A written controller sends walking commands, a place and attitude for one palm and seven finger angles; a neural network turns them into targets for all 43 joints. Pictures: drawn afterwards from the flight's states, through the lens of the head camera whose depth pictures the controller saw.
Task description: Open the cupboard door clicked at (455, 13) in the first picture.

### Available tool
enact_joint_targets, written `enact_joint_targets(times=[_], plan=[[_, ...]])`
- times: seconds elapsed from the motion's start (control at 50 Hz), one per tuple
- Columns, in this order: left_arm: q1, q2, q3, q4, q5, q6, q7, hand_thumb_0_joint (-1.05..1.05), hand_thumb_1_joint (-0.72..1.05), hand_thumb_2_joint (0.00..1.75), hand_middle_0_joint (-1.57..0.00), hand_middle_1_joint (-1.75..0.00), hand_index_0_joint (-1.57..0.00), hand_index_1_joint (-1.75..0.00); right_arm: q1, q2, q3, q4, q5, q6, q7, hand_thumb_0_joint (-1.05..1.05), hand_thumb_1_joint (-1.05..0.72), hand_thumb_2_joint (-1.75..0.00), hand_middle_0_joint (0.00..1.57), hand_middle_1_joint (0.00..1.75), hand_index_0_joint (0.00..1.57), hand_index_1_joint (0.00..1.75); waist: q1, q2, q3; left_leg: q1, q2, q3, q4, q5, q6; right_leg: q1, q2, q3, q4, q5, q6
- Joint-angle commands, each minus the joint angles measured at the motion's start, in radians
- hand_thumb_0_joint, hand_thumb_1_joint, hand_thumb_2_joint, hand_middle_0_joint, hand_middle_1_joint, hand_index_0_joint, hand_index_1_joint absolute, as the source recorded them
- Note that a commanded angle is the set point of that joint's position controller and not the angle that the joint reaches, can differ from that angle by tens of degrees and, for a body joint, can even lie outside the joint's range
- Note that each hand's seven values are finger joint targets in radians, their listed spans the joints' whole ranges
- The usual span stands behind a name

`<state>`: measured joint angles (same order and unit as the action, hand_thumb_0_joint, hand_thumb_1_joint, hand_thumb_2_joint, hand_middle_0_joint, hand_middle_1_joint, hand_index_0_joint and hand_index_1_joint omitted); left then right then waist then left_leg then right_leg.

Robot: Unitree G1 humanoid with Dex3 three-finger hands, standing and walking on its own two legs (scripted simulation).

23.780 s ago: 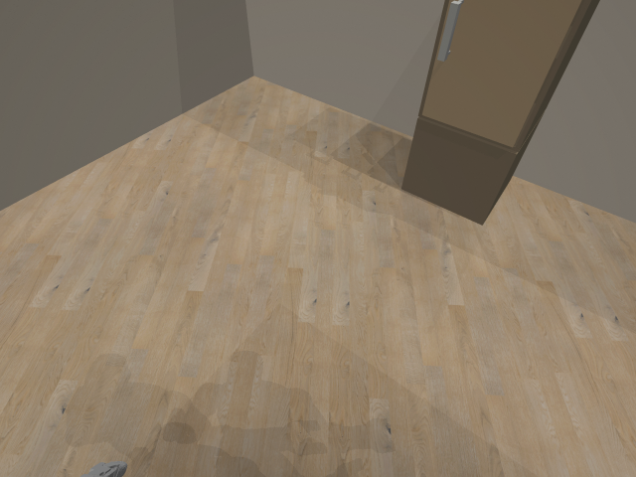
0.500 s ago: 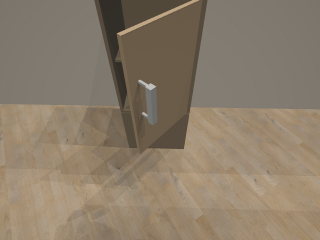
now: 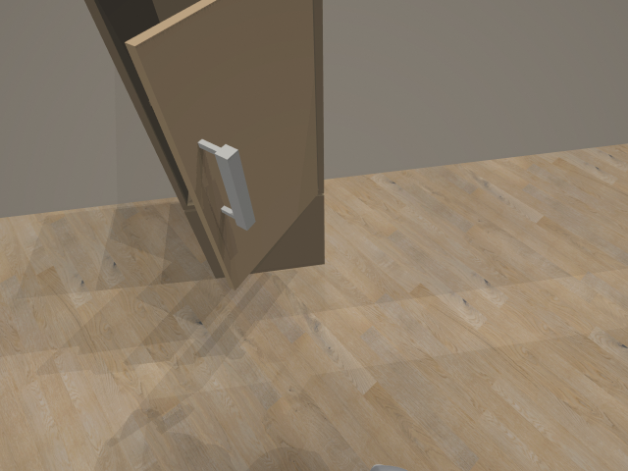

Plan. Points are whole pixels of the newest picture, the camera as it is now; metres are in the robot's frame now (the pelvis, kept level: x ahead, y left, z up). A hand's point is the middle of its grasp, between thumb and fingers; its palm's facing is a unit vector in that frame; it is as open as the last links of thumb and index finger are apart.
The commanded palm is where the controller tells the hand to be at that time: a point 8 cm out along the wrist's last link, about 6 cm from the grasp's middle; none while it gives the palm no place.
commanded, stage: walk to a spot facing it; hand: left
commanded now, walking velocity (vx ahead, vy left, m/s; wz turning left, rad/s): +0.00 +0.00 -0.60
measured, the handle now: (227, 186) +0.54 +0.19 +0.00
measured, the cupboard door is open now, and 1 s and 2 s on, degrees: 49 49 49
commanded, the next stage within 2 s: none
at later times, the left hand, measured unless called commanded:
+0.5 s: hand out of the picture +0.12 +0.17 -0.17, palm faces -0.21 -0.95 -0.22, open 7.3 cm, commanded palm none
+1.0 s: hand (286, 408) +0.22 +0.07 -0.16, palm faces -0.57 -0.78 -0.25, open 7.3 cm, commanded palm none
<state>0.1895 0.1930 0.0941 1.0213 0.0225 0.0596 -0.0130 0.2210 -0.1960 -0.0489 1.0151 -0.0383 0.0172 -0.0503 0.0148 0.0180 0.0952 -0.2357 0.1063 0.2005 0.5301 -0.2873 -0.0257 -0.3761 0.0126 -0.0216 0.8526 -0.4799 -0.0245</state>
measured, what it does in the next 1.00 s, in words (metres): steps on the spot, turning right: left foot, then right foot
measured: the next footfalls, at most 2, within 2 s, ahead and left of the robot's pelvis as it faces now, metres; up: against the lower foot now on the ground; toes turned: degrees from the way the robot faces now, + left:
left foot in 0.48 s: +0.09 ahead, +0.11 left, +0.00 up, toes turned -18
right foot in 0.78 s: +0.01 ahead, -0.17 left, +0.00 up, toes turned -31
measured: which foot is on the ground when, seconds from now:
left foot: down 0.00-0.06, up 0.08-0.46, down 0.48-0.78, up 0.80-1.00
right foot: down 0.00-0.48, up 0.50-0.76, down 0.78-1.00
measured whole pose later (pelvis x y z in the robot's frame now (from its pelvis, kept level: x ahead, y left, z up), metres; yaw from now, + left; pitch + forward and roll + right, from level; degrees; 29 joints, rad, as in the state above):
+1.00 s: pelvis +0.03 -0.05 +0.00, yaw -36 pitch +1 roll +1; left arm 0.16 0.23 0.06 0.90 0.03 0.04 0.00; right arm 0.19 -0.26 -0.05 0.90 -0.01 0.05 -0.03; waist -0.01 -0.01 0.11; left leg -0.43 0.06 0.04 0.90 -0.45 -0.06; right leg -0.31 0.04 0.08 0.57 -0.28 -0.02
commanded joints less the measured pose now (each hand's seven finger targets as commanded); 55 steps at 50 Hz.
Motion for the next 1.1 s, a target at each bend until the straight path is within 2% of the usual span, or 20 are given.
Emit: enact_joint_targets(times=[0.0, 0.02, 0.04, 0.06, 0.16, 0.34, 0.4, 0.42, 0.46, 0.48, 0.54, 0.66, 0.72, 0.76, 0.8, 0.92, 1.02, 1.04, 1.06, 1.08], plan=[[0.082, 0.069, 0.013, -0.069, 0.0, -0.026, -0.005, 0.0, 0.9, 0.9, -0.2, -0.3, -0.2, -0.3, -0.002, -0.194, -0.046, -0.073, -0.001, -0.007, -0.001, 0.0, -0.9, -0.9, 0.2, 0.3, 0.2, 0.3, 0.026, 0.09, -0.097, 0.031, 0.227, -0.095, -0.047, 0.307, 0.103, 0.105, -0.021, -0.052, -0.208, 0.142, 0.012], [0.123, 0.105, 0.021, -0.06, 0.002, -0.03, -0.002, 0.0, 0.9, 0.9, -0.2, -0.3, -0.2, -0.3, -0.026, -0.187, -0.047, -0.088, 0.007, -0.002, 0.002, 0.0, -0.9, -0.9, 0.2, 0.3, 0.2, 0.3, 0.053, 0.022, -0.088, -0.044, 0.169, -0.052, 0.068, 0.189, 0.054, 0.188, -0.037, -0.013, -0.37, 0.305, 0.002], [0.141, 0.224, 0.042, -0.063, 0.014, -0.043, 0.012, 0.0, 0.9, 0.9, -0.2, -0.3, -0.2, -0.3, -0.021, -0.119, -0.039, -0.121, 0.019, 0.006, 0.01, 0.0, -0.9, -0.9, 0.2, 0.3, 0.2, 0.3, 0.056, -0.303, -0.092, -0.248, 0.017, 0.03, 0.308, -0.139, -0.019, 0.298, -0.259, 0.351, -0.529, 0.517, -0.082], [0.174, 0.278, 0.045, -0.062, 0.0, -0.042, 0.02, 0.0, 0.9, 0.9, -0.2, -0.3, -0.2, -0.3, -0.08, -0.121, -0.035, -0.152, 0.023, 0.012, 0.016, 0.0, -0.9, -0.9, 0.2, 0.3, 0.2, 0.3, 0.09, -0.312, -0.087, -0.31, -0.046, -0.077, 0.509, -0.364, -0.024, 0.261, -0.378, 0.491, -0.544, 0.686, -0.192], [0.065, 0.201, 0.032, -0.114, 0.002, -0.049, 0.045, 0.0, 0.9, 0.9, -0.2, -0.3, -0.2, -0.3, -0.11, -0.098, -0.026, -0.153, 0.026, 0.01, 0.014, 0.0, -0.9, -0.9, 0.2, 0.3, 0.2, 0.3, 0.019, -0.143, -0.161, -0.321, -0.032, -0.205, 0.566, -0.178, -0.034, 0.319, -0.236, 0.364, -0.422, 0.833, -0.191], [0.075, 0.229, 0.041, -0.143, 0.006, -0.04, 0.035, 0.0, 0.9, 0.9, -0.2, -0.3, -0.2, -0.3, -0.145, -0.092, -0.026, -0.2, 0.039, 0.004, 0.012, 0.0, -0.9, -0.9, 0.2, 0.3, 0.2, 0.3, 0.023, -0.159, -0.149, -0.202, -0.094, -0.212, 0.276, -0.149, -0.021, 0.274, -0.188, 0.462, -0.437, 0.768, -0.18], [0.026, 0.215, 0.039, -0.158, 0.002, -0.036, 0.033, 0.0, 0.9, 0.9, -0.2, -0.3, -0.2, -0.3, -0.063, -0.098, -0.025, -0.188, 0.042, -0.007, 0.005, 0.0, -0.9, -0.9, 0.2, 0.3, 0.2, 0.3, -0.025, -0.136, -0.162, -0.027, -0.097, -0.225, 0.039, -0.033, -0.013, 0.172, -0.145, 0.459, -0.386, 0.718, -0.125], [0.002, 0.197, 0.033, -0.169, -0.005, -0.035, 0.031, 0.0, 0.9, 0.9, -0.2, -0.3, -0.2, -0.3, -0.003, -0.119, -0.027, -0.17, 0.039, -0.016, 0.0, 0.0, -0.9, -0.9, 0.2, 0.3, 0.2, 0.3, -0.055, -0.092, -0.186, 0.128, -0.059, -0.24, -0.107, 0.063, -0.001, 0.076, -0.098, 0.412, -0.339, 0.623, -0.08], [0.008, 0.124, 0.013, -0.213, -0.011, -0.037, 0.009, 0.0, 0.9, 0.9, -0.2, -0.3, -0.2, -0.3, 0.045, -0.27, -0.047, -0.184, 0.013, -0.024, -0.009, 0.0, -0.9, -0.9, 0.2, 0.3, 0.2, 0.3, -0.056, 0.302, -0.163, 0.26, 0.388, -0.651, -0.262, 0.292, 0.202, -0.232, 0.082, 0.106, 0.038, -0.152, 0.044], [0.006, 0.149, 0.02, -0.23, -0.001, -0.04, -0.002, 0.0, 0.9, 0.9, -0.2, -0.3, -0.2, -0.3, 0.022, -0.278, -0.043, -0.21, 0.006, -0.016, -0.012, 0.0, -0.9, -0.9, 0.2, 0.3, 0.2, 0.3, -0.046, 0.164, -0.117, 0.083, 0.42, -0.629, -0.25, 0.233, 0.261, -0.194, 0.02, 0.095, 0.211, -0.151, 0.058], [-0.002, 0.13, 0.021, -0.193, 0.003, -0.029, -0.015, 0.0, 0.9, 0.9, -0.2, -0.3, -0.2, -0.3, -0.031, -0.185, -0.016, -0.216, 0.0, -0.027, -0.007, 0.0, -0.9, -0.9, 0.2, 0.3, 0.2, 0.3, 0.002, 0.181, -0.105, 0.098, 0.227, -0.349, -0.16, 0.552, 0.177, -0.229, -0.009, 0.066, 0.361, -0.012, 0.077], [-0.071, 0.098, -0.004, -0.212, -0.004, -0.026, -0.033, 0.0, 0.9, 0.9, -0.2, -0.3, -0.2, -0.3, 0.052, -0.229, -0.038, -0.181, 0.001, -0.017, 0.003, 0.0, -0.9, -0.9, 0.2, 0.3, 0.2, 0.3, -0.046, 0.22, -0.134, 0.127, 0.194, -0.169, -0.087, 0.573, 0.125, -0.037, -0.001, -0.075, -0.059, 0.039, 0.059], [0.036, 0.143, 0.007, -0.178, -0.005, -0.036, -0.029, 0.0, 0.9, 0.9, -0.2, -0.3, -0.2, -0.3, 0.023, -0.237, -0.045, -0.187, 0.012, -0.009, 0.012, 0.0, -0.9, -0.9, 0.2, 0.3, 0.2, 0.3, 0.02, 0.146, -0.157, 0.006, 0.171, -0.125, 0.073, 0.405, 0.054, 0.227, 0.003, -0.074, -0.353, 0.284, 0.023], [0.162, 0.343, 0.043, -0.138, 0.002, -0.049, 0.002, 0.0, 0.9, 0.9, -0.2, -0.3, -0.2, -0.3, -0.031, -0.129, -0.021, -0.252, 0.032, -0.003, 0.022, 0.0, -0.9, -0.9, 0.2, 0.3, 0.2, 0.3, 0.087, -0.364, -0.195, -0.356, -0.047, -0.057, 0.534, -0.386, -0.046, 0.429, -0.409, 0.473, -0.498, 0.82, -0.167], [0.107, 0.295, 0.041, -0.151, -0.001, -0.038, 0.025, 0.0, 0.9, 0.9, -0.2, -0.3, -0.2, -0.3, -0.064, -0.139, -0.027, -0.24, 0.03, 0.008, 0.016, 0.0, -0.9, -0.9, 0.2, 0.3, 0.2, 0.3, 0.06, -0.277, -0.173, -0.408, -0.009, -0.208, 0.658, -0.3, -0.032, 0.365, -0.327, 0.446, -0.473, 0.641, -0.215], [-0.012, 0.248, 0.02, -0.186, 0.006, -0.038, 0.03, 0.0, 0.9, 0.9, -0.2, -0.3, -0.2, -0.3, -0.011, -0.099, -0.015, -0.175, 0.033, 0.008, 0.023, 0.0, -0.9, -0.9, 0.2, 0.3, 0.2, 0.3, -0.008, -0.123, -0.153, -0.194, -0.045, -0.161, 0.377, -0.157, -0.044, 0.177, -0.223, 0.322, -0.449, 0.617, -0.176], [-0.066, 0.223, 0.02, -0.198, 0.0, -0.033, 0.009, 0.0, 0.9, 0.9, -0.2, -0.3, -0.2, -0.3, 0.116, -0.122, -0.02, -0.159, 0.023, -0.017, 0.026, 0.0, -0.9, -0.9, 0.2, 0.3, 0.2, 0.3, -0.068, -0.157, -0.108, 0.101, -0.083, -0.137, 0.012, -0.065, -0.021, -0.07, -0.137, 0.366, -0.481, -0.02, -0.115], [-0.081, 0.168, 0.009, -0.217, -0.003, -0.03, 0.001, 0.0, 0.9, 0.9, -0.2, -0.3, -0.2, -0.3, 0.194, -0.18, -0.029, -0.137, 0.014, -0.029, 0.017, 0.0, -0.9, -0.9, 0.2, 0.3, 0.2, 0.3, -0.106, 0.013, -0.105, 0.241, 0.032, -0.279, -0.162, -0.205, 0.022, -0.238, -0.044, 0.293, -0.349, -0.147, -0.063], [-0.095, 0.095, -0.006, -0.252, -0.012, -0.029, -0.01, 0.0, 0.9, 0.9, -0.2, -0.3, -0.2, -0.3, 0.281, -0.295, -0.052, -0.123, -0.011, -0.037, 0.01, 0.0, -0.9, -0.9, 0.2, 0.3, 0.2, 0.3, -0.142, 0.352, -0.087, 0.279, 0.332, -0.68, -0.35, -0.498, 0.129, -0.402, 0.11, 0.077, 0.003, -0.196, 0.008], [-0.174, 0.131, 0.005, -0.287, -0.002, -0.042, -0.024, 0.0, 0.9, 0.9, -0.2, -0.3, -0.2, -0.3, 0.265, -0.319, -0.052, -0.131, -0.006, -0.042, 0.001, 0.0, -0.9, -0.9, 0.2, 0.3, 0.2, 0.3, -0.135, 0.221, -0.029, 0.143, 0.453, -0.789, -0.442, -0.564, 0.209, -0.419, -0.002, 0.09, 0.163, -0.118, 0.011]])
